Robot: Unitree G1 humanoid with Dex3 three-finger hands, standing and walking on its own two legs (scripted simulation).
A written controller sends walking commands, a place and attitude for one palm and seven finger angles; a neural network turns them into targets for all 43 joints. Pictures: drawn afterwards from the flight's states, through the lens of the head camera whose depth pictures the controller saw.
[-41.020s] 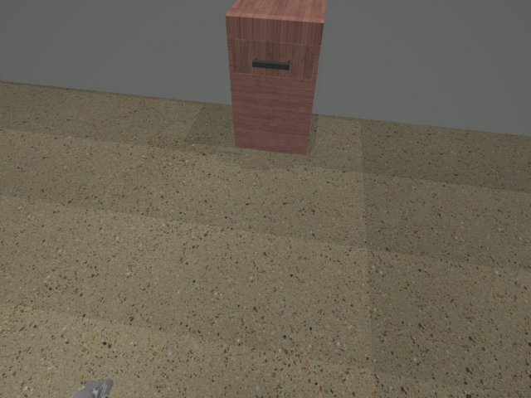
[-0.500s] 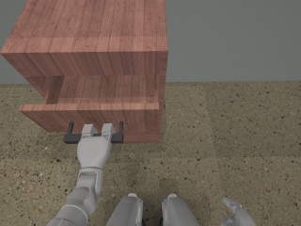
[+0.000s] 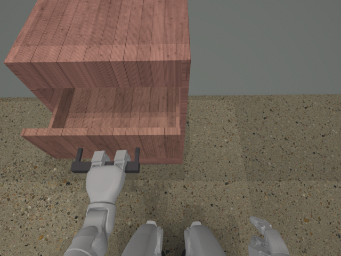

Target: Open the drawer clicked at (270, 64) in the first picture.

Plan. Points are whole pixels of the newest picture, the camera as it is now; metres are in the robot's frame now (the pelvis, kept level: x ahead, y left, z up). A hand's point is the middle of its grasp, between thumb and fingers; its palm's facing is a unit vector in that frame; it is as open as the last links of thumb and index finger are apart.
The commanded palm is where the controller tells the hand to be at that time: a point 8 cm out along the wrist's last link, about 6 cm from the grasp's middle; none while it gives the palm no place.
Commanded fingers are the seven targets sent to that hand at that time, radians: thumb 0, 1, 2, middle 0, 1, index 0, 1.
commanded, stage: pull the drawer open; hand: left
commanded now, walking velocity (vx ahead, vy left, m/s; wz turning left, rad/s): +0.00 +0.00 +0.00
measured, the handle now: (107, 159) +0.36 +0.19 -0.07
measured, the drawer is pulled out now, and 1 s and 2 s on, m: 0.14 0.20 0.24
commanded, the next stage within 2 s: none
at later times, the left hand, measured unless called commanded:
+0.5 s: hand (112, 198) +0.26 +0.16 -0.09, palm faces -0.10 -0.10 -0.99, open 6.4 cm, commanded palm +0.22 +0.17 -0.04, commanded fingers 0.00 0.90 0.90 -0.40 -1.35 -0.40 -1.35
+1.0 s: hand (111, 210) +0.23 +0.16 -0.09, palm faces -0.10 -0.12 -0.99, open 6.4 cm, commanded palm +0.19 +0.17 -0.04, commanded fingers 0.00 0.90 0.90 -0.40 -1.35 -0.40 -1.35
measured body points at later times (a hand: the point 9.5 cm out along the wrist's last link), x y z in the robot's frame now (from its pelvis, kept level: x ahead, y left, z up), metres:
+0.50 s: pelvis +0.00 -0.01 +0.00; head +0.12 -0.02 +0.43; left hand +0.26 +0.17 -0.04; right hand +0.18 -0.23 -0.14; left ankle -0.01 +0.09 -0.60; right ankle +0.00 -0.07 -0.60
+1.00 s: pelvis -0.01 -0.02 -0.01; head +0.11 -0.04 +0.42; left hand +0.23 +0.17 -0.04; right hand +0.19 -0.23 -0.14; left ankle -0.01 +0.09 -0.60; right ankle +0.00 -0.07 -0.60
